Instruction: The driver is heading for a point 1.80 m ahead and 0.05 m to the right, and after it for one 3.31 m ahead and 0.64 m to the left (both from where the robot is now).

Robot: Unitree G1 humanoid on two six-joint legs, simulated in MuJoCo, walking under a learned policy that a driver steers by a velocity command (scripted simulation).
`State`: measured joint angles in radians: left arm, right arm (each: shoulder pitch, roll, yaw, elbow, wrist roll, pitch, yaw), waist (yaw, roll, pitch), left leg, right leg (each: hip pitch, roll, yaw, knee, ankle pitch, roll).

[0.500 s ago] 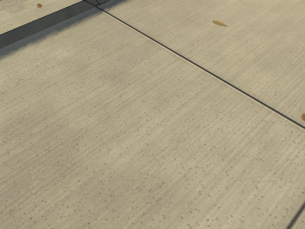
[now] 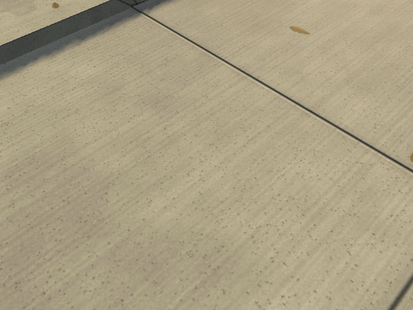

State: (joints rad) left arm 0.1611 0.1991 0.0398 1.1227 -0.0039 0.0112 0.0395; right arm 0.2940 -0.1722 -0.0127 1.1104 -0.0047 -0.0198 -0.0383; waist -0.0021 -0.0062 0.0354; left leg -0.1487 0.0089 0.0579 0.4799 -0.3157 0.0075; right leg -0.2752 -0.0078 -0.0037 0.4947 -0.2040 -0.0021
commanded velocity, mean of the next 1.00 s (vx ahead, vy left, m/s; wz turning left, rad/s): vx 0.00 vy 0.00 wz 0.00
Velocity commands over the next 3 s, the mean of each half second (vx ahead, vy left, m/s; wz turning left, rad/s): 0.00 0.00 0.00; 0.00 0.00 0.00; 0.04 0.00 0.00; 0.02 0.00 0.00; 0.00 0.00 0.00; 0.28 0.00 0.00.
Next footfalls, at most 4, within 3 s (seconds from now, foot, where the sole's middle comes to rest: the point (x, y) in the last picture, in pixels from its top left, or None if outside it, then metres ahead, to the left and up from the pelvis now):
3.00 right None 0.25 -0.16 -0.77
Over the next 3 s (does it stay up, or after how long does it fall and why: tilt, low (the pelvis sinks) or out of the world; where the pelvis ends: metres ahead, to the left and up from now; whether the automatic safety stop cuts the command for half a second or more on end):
stays up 0.14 -0.06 -0.03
